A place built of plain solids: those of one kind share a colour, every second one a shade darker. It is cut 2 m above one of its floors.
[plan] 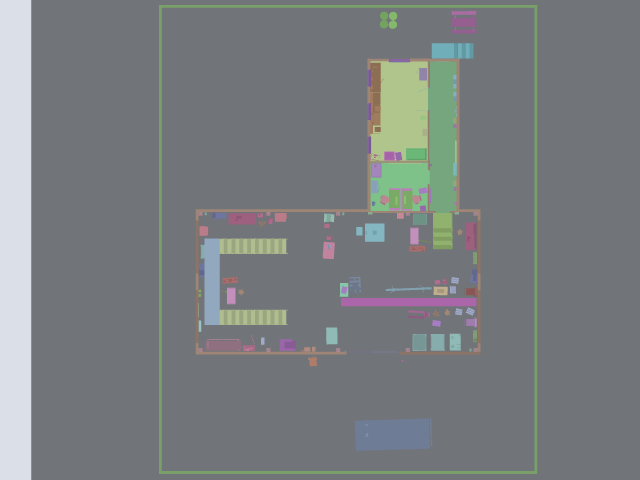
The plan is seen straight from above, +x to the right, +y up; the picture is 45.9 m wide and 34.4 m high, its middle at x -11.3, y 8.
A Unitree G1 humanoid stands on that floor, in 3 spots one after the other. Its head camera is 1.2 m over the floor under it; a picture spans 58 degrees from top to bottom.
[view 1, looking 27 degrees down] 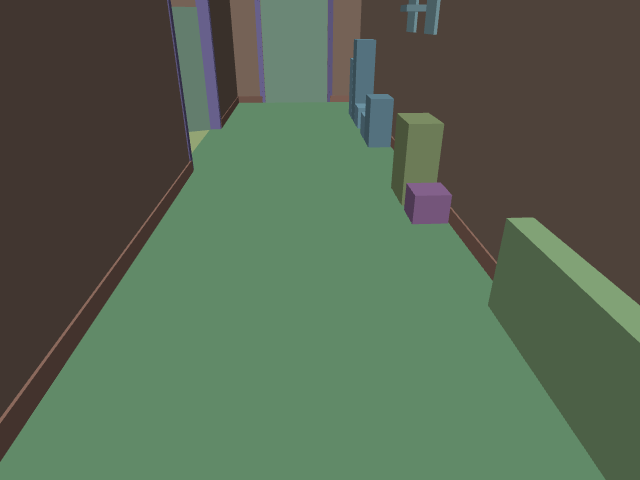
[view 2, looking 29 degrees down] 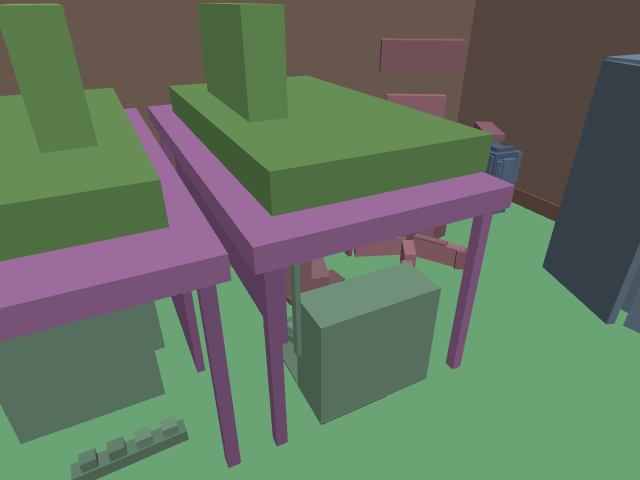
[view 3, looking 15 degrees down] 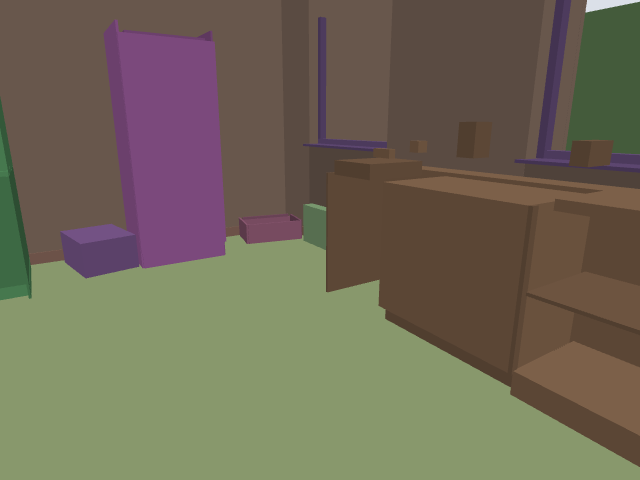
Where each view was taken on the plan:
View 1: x -2.50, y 13.50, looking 87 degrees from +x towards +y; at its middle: raised_floor_corridor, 2.64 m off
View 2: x -5.30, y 12.50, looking -117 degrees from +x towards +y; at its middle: desk_frame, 1.01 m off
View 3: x -5.30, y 18.10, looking -123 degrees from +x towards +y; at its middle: radiator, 4.33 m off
